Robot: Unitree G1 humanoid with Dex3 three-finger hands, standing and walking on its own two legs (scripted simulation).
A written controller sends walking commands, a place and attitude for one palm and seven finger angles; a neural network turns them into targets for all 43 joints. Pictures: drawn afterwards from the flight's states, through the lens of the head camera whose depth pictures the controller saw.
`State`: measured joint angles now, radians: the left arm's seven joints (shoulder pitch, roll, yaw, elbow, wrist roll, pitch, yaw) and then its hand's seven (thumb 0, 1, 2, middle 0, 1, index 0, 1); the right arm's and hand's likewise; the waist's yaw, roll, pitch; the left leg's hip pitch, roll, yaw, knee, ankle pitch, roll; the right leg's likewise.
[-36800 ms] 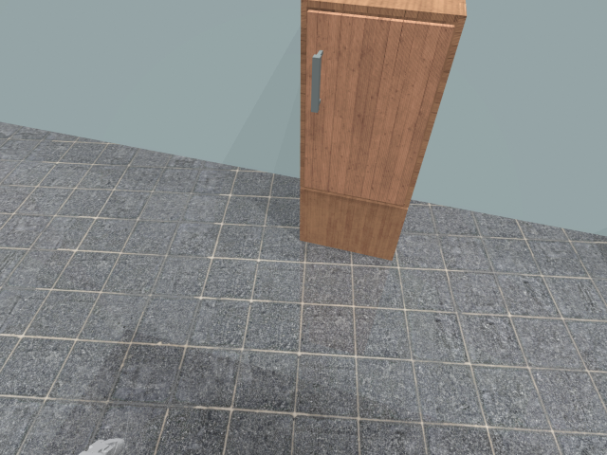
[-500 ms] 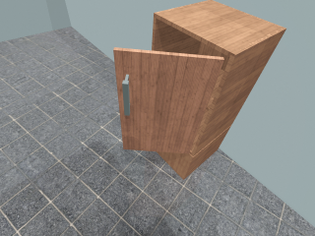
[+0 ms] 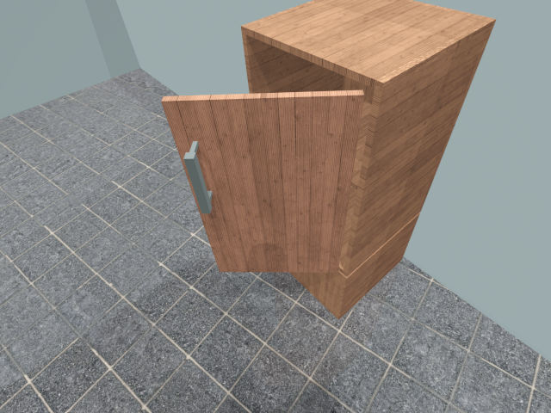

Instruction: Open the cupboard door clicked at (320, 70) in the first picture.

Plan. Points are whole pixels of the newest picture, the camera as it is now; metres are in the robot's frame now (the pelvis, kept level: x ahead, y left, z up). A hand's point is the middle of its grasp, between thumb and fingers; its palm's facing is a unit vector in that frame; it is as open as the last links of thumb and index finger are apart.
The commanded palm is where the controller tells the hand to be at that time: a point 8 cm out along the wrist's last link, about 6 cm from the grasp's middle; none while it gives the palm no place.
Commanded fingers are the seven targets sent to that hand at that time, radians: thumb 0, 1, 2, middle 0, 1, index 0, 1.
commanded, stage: look again from close up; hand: left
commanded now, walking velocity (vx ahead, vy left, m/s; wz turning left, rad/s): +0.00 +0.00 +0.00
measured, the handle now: (200, 178) +0.57 +0.20 +0.00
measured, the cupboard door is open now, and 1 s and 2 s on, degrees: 47 47 47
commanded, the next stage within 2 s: raise the hand with hooked fingers in 0.14 s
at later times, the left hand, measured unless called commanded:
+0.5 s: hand (167, 351) +0.21 +0.17 +0.01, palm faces +0.16 -0.98 -0.06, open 7.7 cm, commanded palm +0.11 +0.22 -0.05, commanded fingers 0.00 0.57 0.76 -0.22 -0.51 -0.22 -0.51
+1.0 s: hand (142, 385) +0.17 +0.21 -0.04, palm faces -0.12 -0.99 -0.03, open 10.6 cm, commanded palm +0.14 +0.28 -0.03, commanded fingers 0.00 -0.01 0.51 -0.27 -0.88 -0.27 -0.88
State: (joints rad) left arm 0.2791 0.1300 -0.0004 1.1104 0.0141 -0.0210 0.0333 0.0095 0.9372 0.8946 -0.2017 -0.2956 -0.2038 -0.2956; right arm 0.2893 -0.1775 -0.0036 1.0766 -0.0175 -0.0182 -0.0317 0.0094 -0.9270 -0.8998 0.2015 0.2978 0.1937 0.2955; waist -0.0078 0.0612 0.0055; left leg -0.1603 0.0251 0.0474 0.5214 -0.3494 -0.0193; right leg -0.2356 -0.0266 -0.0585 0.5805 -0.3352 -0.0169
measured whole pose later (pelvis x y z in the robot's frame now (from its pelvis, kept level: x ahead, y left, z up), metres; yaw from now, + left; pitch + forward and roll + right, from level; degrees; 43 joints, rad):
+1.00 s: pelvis -0.08 +0.03 -0.08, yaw +1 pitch +12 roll -3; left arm 0.20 0.26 0.15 0.06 -0.24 -0.27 -0.33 0.01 0.22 0.60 -0.25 -0.74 -0.25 -0.74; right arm 0.24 -0.17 0.08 0.54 0.03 -0.20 -0.05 0.01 -0.90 -0.90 0.21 0.30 0.20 0.30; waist -0.01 0.02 -0.10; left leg -0.87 0.01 -0.01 1.17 -0.52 0.02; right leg -0.88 -0.05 -0.08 1.08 -0.42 0.01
